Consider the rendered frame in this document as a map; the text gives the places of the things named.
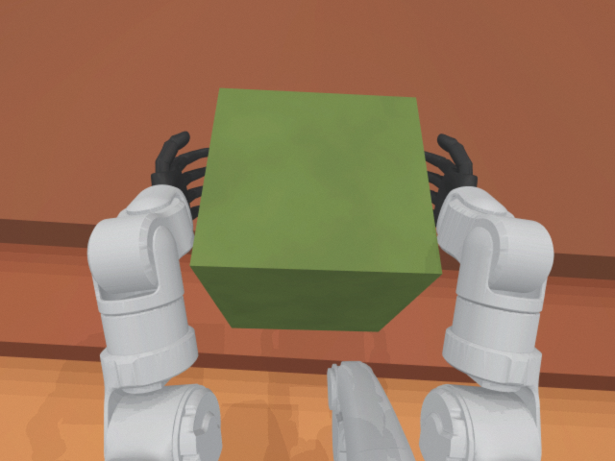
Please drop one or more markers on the carton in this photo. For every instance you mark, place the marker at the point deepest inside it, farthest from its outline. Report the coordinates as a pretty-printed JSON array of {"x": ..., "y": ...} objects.
[{"x": 316, "y": 210}]

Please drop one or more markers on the robot left forearm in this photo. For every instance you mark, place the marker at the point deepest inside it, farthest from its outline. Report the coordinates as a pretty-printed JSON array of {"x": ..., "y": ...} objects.
[{"x": 135, "y": 267}]

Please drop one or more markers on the robot right forearm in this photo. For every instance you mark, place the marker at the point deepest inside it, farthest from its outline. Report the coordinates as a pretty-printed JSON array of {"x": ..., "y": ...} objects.
[{"x": 504, "y": 266}]

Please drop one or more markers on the left robot upper arm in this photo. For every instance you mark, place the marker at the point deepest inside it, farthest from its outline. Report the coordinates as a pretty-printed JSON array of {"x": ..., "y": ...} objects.
[{"x": 174, "y": 423}]

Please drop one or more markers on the right robot hand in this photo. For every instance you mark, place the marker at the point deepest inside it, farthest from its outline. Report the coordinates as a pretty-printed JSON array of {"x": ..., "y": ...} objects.
[{"x": 456, "y": 175}]

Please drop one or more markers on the left robot hand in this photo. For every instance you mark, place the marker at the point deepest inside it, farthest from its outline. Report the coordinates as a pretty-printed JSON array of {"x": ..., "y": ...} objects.
[{"x": 169, "y": 168}]

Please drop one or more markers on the right robot upper arm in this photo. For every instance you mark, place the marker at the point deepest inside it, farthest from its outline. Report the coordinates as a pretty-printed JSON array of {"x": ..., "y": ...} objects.
[{"x": 471, "y": 423}]

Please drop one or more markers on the robot right shin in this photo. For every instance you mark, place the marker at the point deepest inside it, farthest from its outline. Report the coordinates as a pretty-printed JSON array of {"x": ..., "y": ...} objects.
[{"x": 338, "y": 437}]

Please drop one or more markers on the robot right thigh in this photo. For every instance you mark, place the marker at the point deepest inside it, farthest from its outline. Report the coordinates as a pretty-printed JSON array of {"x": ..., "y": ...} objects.
[{"x": 372, "y": 429}]

